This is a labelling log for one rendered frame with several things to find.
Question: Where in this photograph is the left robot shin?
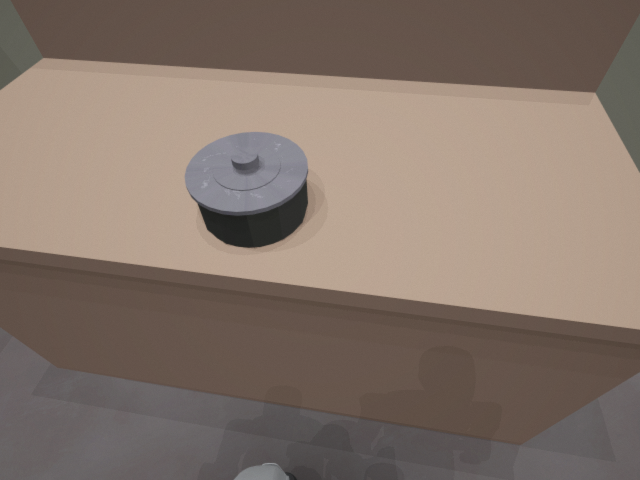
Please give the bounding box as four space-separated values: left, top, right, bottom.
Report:
262 463 287 476

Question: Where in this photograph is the table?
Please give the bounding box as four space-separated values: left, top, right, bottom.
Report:
0 0 640 445

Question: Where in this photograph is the knob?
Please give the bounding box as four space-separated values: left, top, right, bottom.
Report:
231 147 259 170

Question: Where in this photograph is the pot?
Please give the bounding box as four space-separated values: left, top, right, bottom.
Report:
198 179 308 248

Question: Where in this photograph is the lid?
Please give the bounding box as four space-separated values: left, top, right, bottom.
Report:
185 132 308 216

